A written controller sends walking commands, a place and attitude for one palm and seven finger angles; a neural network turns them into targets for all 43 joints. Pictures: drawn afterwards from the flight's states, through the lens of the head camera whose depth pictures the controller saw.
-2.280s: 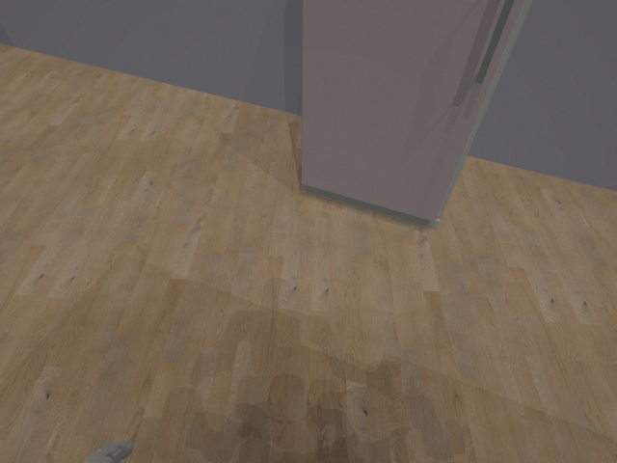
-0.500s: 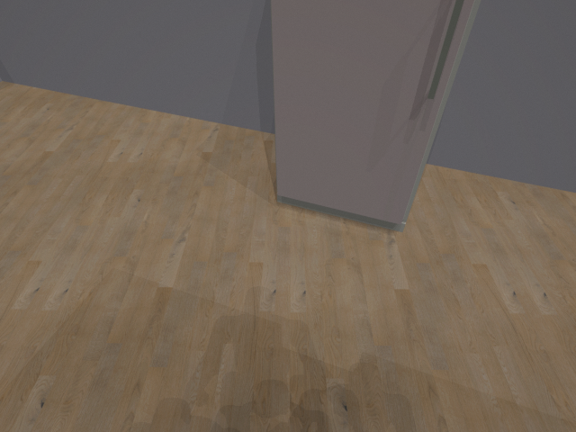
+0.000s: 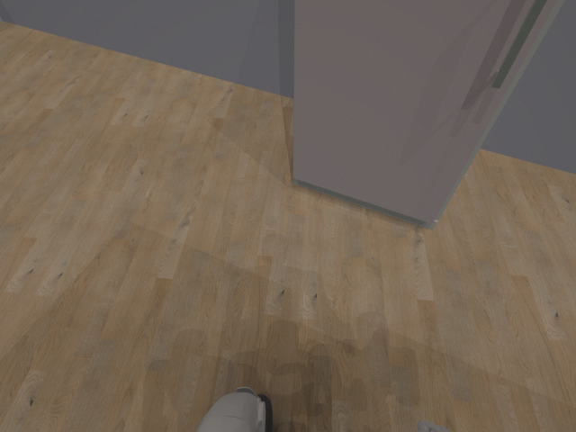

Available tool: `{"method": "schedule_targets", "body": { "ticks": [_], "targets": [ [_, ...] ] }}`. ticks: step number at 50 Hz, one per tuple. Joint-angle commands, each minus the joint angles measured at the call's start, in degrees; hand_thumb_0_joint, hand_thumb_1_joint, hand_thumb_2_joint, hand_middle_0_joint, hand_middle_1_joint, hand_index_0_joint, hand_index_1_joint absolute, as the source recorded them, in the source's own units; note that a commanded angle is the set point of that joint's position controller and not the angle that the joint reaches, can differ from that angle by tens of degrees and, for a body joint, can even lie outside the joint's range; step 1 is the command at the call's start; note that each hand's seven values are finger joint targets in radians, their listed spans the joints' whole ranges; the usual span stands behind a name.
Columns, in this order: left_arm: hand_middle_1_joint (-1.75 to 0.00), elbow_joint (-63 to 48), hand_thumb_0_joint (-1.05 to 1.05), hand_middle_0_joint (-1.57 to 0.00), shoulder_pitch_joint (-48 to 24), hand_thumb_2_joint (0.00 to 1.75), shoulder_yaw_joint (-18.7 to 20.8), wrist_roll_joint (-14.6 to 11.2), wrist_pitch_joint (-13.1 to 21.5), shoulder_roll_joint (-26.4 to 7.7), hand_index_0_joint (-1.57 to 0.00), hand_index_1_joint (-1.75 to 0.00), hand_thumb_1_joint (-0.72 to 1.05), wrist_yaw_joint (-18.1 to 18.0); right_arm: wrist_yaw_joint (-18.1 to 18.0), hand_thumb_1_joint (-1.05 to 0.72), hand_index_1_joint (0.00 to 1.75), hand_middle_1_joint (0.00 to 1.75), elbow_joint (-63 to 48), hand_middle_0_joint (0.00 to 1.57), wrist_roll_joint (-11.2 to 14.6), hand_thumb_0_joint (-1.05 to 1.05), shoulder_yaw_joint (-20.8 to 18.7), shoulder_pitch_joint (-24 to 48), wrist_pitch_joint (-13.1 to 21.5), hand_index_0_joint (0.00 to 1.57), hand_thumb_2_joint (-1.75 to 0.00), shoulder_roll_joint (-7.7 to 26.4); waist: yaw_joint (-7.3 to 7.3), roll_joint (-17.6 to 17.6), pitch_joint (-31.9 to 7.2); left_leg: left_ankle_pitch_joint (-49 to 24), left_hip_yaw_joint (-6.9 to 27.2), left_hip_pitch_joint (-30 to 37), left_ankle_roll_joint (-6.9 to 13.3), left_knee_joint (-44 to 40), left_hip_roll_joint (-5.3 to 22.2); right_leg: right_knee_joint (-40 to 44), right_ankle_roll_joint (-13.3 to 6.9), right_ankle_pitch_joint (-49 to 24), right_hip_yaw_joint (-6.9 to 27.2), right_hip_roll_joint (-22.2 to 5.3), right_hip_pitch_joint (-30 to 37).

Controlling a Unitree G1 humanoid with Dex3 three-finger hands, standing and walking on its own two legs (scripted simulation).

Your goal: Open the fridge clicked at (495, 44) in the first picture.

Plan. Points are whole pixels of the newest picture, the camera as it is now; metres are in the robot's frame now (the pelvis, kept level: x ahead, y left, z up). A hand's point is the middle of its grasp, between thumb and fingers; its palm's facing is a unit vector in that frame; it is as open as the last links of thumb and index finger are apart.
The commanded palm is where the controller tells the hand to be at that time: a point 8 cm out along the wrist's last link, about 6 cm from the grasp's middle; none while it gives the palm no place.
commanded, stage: walk to a spot facing it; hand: right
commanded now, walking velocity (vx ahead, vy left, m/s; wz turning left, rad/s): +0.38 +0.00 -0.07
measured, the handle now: (538, 0) +0.94 -0.41 +0.16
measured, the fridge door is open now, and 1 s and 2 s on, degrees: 0 0 0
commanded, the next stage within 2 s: turn to face it in 0.26 s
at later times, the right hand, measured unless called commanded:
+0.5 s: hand out of the picture +0.15 -0.20 -0.19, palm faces +0.22 +0.96 -0.16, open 7.3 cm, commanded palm none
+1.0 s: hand (427, 336) +0.31 -0.20 -0.14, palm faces +0.28 +0.93 -0.25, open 7.4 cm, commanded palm none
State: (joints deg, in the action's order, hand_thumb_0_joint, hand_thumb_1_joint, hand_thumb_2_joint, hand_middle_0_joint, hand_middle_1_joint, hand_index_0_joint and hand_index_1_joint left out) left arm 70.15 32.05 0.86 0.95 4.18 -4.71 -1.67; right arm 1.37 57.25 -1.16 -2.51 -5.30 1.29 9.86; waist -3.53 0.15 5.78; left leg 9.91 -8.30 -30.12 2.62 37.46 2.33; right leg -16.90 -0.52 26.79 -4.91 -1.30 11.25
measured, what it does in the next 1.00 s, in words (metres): walks ahead, turning right: left foot, then right foot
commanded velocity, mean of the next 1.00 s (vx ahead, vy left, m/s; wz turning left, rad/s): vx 0.11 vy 0.00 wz -0.25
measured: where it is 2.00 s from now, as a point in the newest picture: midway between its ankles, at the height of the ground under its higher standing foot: (342, 335)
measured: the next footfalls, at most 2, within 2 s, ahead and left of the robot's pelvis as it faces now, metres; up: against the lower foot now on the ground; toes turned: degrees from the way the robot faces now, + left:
left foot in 0.04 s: +0.18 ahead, +0.11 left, +0.00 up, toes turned +7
right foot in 0.46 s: +0.32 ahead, -0.14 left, +0.00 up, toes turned -17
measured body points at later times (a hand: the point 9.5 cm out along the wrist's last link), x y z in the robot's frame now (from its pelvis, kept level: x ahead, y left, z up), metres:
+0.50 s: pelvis +0.22 -0.03 +0.00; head +0.23 -0.07 +0.45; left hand +0.35 +0.19 -0.13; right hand +0.14 -0.25 -0.17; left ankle +0.15 +0.10 -0.70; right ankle +0.29 -0.13 -0.72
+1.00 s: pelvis +0.28 -0.01 +0.01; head +0.30 +0.02 +0.46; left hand +0.37 +0.21 -0.16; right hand +0.30 -0.25 -0.12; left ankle +0.32 +0.09 -0.72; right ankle +0.26 -0.13 -0.68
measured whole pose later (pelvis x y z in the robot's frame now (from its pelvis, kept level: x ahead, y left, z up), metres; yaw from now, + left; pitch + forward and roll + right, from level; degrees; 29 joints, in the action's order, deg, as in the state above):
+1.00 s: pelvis +0.28 -0.01 +0.01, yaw -15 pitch -1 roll -1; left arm 60.1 13.4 3.9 0.9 -3.2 -10.5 -0.1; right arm -1.8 56.6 -1.3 -1.8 -11.5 0.3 7.9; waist -1.2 2.6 2.3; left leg 16.6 -7.2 -13.7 1.4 31.7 3.6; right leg -48.1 0.9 25.3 -1.8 0.1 -21.6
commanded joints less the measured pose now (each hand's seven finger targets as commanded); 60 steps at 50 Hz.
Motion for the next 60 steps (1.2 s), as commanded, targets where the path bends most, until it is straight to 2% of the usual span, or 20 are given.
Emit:
{"method": "schedule_targets", "body": {
  "ticks": [1,2,3,6,12,18,21,22,23,24,25,30,39,43,44,45,46,49,52,60],
  "targets": [
    [-0.30,-3.9,0.00,-0.20,1.3,0.90,2.2,-0.9,0.8,-9.5,-0.20,-0.30,0.90,0.2,-1.5,-0.90,0.30,0.30,3.8,0.20,-1.3,0.00,-3.3,-25.6,2.8,0.20,-0.90,11.7,13.25,-6.0,-15.9,-1.7,15.7,43.7,6.3,-8.7,10.4,-41.5,-2.3,-35.6,-0.2,-5.2,-28.4],
    [-0.30,-5.4,0.00,-0.20,3.3,0.90,1.7,-1.2,1.0,-6.7,-0.20,-0.30,0.90,0.1,-2.1,-0.90,0.30,0.30,4.8,0.20,-0.5,0.00,-4.3,-28.2,2.7,0.20,-0.90,16.2,10.86,-13.9,-20.3,-4.2,41.0,47.7,12.5,-15.7,25.2,-62.0,-0.9,3.4,1.8,2.4,-40.5],
    [-0.30,-6.4,0.00,-0.20,-1.9,0.90,2.1,-1.3,0.7,-7.2,-0.20,-0.30,0.90,0.2,-2.2,-0.90,0.30,0.30,4.3,0.20,0.5,0.00,-4.2,-24.3,2.4,0.20,-0.90,15.0,10.88,-6.6,-13.8,3.3,40.0,40.9,13.3,-20.7,25.0,-67.1,-2.8,2.1,7.3,-0.9,-43.5],
    [-0.30,-7.7,0.00,-0.20,-7.5,0.90,2.3,-0.1,-0.7,-5.1,-0.20,-0.30,0.90,1.0,-2.5,-0.90,0.30,0.30,1.6,0.20,0.1,0.00,-2.0,-11.3,2.9,0.20,-0.90,7.4,4.57,-0.5,-0.3,11.2,24.3,15.3,8.3,-25.1,20.1,-62.5,-2.2,-7.2,7.6,-7.5,-42.3],
    [-0.30,-9.8,0.00,-0.20,-7.5,0.90,2.1,0.3,-3.7,-2.9,-0.20,-0.30,0.90,2.2,-2.5,-0.90,0.30,0.30,1.2,0.20,-0.6,0.00,-1.0,-8.7,3.4,0.20,-0.90,5.1,-0.48,-6.1,1.2,5.2,5.3,3.3,4.8,-27.9,13.4,-41.7,1.0,-13.4,2.8,-8.6,-35.7],
    [-0.30,-14.0,0.00,-0.20,-19.6,0.90,2.0,0.4,-2.1,-5.0,-0.20,-0.30,0.90,3.4,-2.2,-0.90,0.30,0.30,3.2,0.20,-0.5,0.00,-1.0,-15.6,3.1,0.20,-0.90,7.5,4.26,-5.6,0.9,-4.0,4.6,15.9,4.3,-23.0,14.0,-24.4,0.7,-15.4,-1.9,-5.6,-35.7],
    [-0.30,-12.6,0.00,-0.20,-14.7,0.90,2.4,0.6,-1.7,-7.9,-0.20,-0.30,0.90,2.9,-2.5,-0.90,0.30,0.30,3.5,0.20,-0.2,0.00,-1.2,-16.6,2.4,0.20,-0.90,8.0,1.74,-2.0,-3.1,-16.8,-0.3,19.7,1.7,-9.9,12.1,-15.3,-0.1,-19.1,-3.7,-2.8,-25.2],
    [-0.30,-11.2,0.00,-0.20,-8.4,0.90,3.2,0.9,-1.3,-11.5,-0.20,-0.30,0.90,2.5,-2.5,-0.90,0.30,0.30,3.0,0.20,0.1,0.00,-1.1,-17.5,2.2,0.20,-0.90,7.2,-0.52,4.7,-8.1,-14.1,-3.2,16.1,-1.0,2.2,8.9,-12.2,-1.7,-30.5,0.9,-5.6,-14.6],
    [-0.30,-10.7,0.00,-0.20,-3.6,0.90,4.4,1.1,-1.1,-17.8,-0.20,-0.30,0.90,1.7,-2.3,-0.90,0.30,0.30,1.8,0.20,1.1,0.00,-0.7,-19.1,2.0,0.20,-0.90,4.3,-1.35,18.3,-13.3,10.2,-5.6,4.4,-4.6,18.4,1.3,-8.9,-8.4,-48.9,19.0,-19.4,-4.2],
    [-0.30,-10.0,0.00,-0.20,-2.4,0.90,4.1,0.2,-1.7,-19.2,-0.20,-0.30,0.90,1.1,-2.6,-0.90,0.30,0.30,0.3,0.20,0.8,0.00,-0.3,-17.1,1.9,0.20,-0.90,4.8,-1.38,17.6,-15.4,29.0,0.5,1.4,-4.6,29.5,-0.3,-5.5,-13.7,-57.0,24.0,-25.1,-4.0],
    [-0.30,-10.0,0.00,-0.20,-5.3,0.90,3.7,0.1,-1.8,-17.7,-0.20,-0.30,0.90,0.5,-3.0,-0.90,0.30,0.30,0.3,0.20,0.6,0.00,-0.2,-14.8,1.4,0.20,-0.90,5.6,-0.96,13.4,-13.9,26.0,4.1,-0.4,-4.2,32.9,2.0,-4.7,-13.9,-54.4,21.5,-23.7,-6.8],
    [-0.30,-13.2,0.00,-0.20,-17.7,0.90,2.4,-0.1,-1.4,-13.0,-0.20,-0.30,0.90,0.0,-2.5,-0.90,0.30,0.30,1.7,0.20,0.3,0.00,-0.5,-15.5,-0.8,0.20,-0.90,2.8,4.12,6.8,-8.2,14.7,5.8,5.6,-6.2,24.2,4.1,-1.9,-8.9,-45.2,9.3,-14.7,-21.8],
    [-0.30,-13.7,0.00,-0.20,-18.6,0.90,3.6,0.6,-3.7,-14.0,-0.20,-0.30,0.90,0.4,-3.0,-0.90,0.30,0.30,-1.2,0.20,0.2,0.00,-0.8,-10.4,-2.3,0.20,-0.90,2.3,3.09,8.2,-6.3,13.0,4.5,10.1,-6.3,6.6,1.7,-0.1,-9.4,-28.1,13.7,-13.6,-24.4],
    [-0.30,-13.8,0.00,-0.20,-19.9,0.90,3.7,0.0,-4.3,-13.5,-0.20,-0.30,0.90,0.6,-3.4,-0.90,0.30,0.30,-0.3,0.20,0.2,0.00,-1.0,-14.1,-1.3,0.20,-0.90,3.5,5.62,5.1,-6.7,1.3,4.2,21.5,-6.1,-11.3,1.3,-6.5,-5.5,-24.0,12.6,-10.0,-29.0],
    [-0.30,-13.9,0.00,-0.20,-19.2,0.90,3.5,-0.5,-4.3,-11.3,-0.20,-0.30,0.90,0.9,-3.7,-0.90,0.30,0.30,-0.3,0.20,-0.2,0.00,-1.2,-14.6,-0.7,0.20,-0.90,5.9,5.64,-1.4,-7.3,-0.6,9.6,25.4,-4.9,-17.6,6.3,-12.1,-2.5,-18.2,9.5,-6.1,-32.3],
    [-0.30,-15.1,0.00,-0.20,-18.8,0.90,2.9,-0.8,-4.4,-7.8,-0.20,-0.30,0.90,1.2,-4.0,-0.90,0.30,0.30,-0.6,0.20,-0.6,0.00,-1.9,-14.2,-0.2,0.20,-0.90,10.6,4.84,-14.8,-6.7,-6.7,21.4,26.8,-0.7,-21.0,17.8,-20.0,1.3,-5.2,2.5,0.5,-38.5],
    [-0.30,-16.3,0.00,-0.20,-20.2,0.90,3.3,-0.4,-5.2,-9.3,-0.20,-0.30,0.90,1.2,-3.8,-0.90,0.30,0.30,-1.9,0.20,-0.4,0.00,-2.1,-14.1,-0.4,0.20,-0.90,12.9,5.84,-15.8,-5.3,-12.6,23.7,21.0,4.6,-22.8,24.0,-29.1,1.7,5.0,3.5,1.1,-37.9],
    [-0.30,-13.2,0.00,-0.20,-18.4,0.90,3.8,0.1,-6.7,-9.4,-0.20,-0.30,0.90,1.3,-3.8,-0.90,0.30,0.30,-3.0,0.20,-0.1,0.00,-1.4,-7.9,-0.5,0.20,-0.90,8.5,3.21,-10.5,-1.5,-6.9,15.5,15.4,5.1,-22.9,17.1,-43.4,2.0,-0.8,5.7,-0.8,-38.0],
    [-0.30,-12.5,0.00,-0.20,-17.1,0.90,3.6,0.5,-6.0,-8.7,-0.20,-0.30,0.90,1.9,-3.4,-0.90,0.30,0.30,-2.3,0.20,-0.1,0.00,-1.5,-10.8,0.4,0.20,-0.90,7.3,3.90,-8.1,-3.0,-4.1,11.2,21.5,3.3,-22.9,15.1,-43.7,2.7,-5.3,4.3,-1.8,-40.9],
    [-0.30,-15.1,0.00,-0.20,-23.7,0.90,3.0,0.4,-4.3,-8.1,-0.20,-0.30,0.90,3.0,-2.6,-0.90,0.30,0.30,1.8,0.20,-0.9,0.00,-2.0,-18.3,1.4,0.20,-0.90,9.2,7.51,-9.6,-2.2,10.5,14.4,25.2,6.0,-26.5,17.7,-27.2,1.8,-2.5,0.8,-3.1,-39.2]
  ]
}}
